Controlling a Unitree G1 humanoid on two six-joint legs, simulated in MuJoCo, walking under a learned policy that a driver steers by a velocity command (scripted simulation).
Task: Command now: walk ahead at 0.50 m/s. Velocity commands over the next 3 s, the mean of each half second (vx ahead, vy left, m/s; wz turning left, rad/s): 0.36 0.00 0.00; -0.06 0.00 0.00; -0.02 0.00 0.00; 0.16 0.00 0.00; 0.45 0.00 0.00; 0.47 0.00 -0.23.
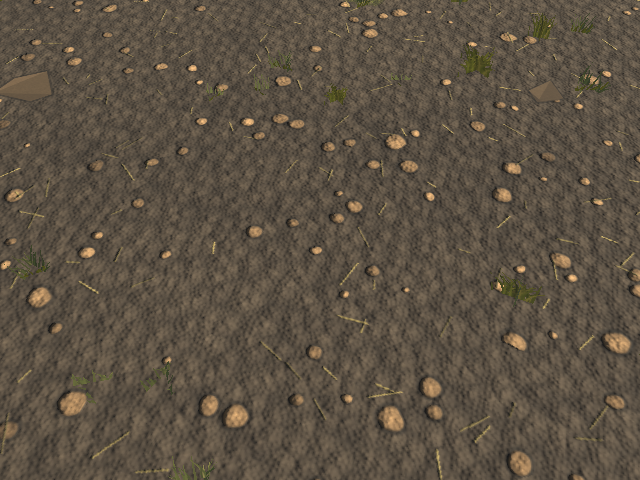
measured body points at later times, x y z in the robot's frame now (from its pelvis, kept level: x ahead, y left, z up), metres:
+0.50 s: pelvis +0.24 -0.08 +0.01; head +0.28 -0.10 +0.45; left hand +0.41 +0.16 -0.10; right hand +0.27 -0.34 -0.15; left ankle +0.18 +0.09 -0.66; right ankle +0.32 -0.17 -0.73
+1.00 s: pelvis +0.22 -0.06 +0.01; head +0.23 -0.04 +0.46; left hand +0.29 +0.21 -0.14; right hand +0.31 -0.31 -0.12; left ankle +0.24 +0.03 -0.73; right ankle +0.21 -0.20 -0.71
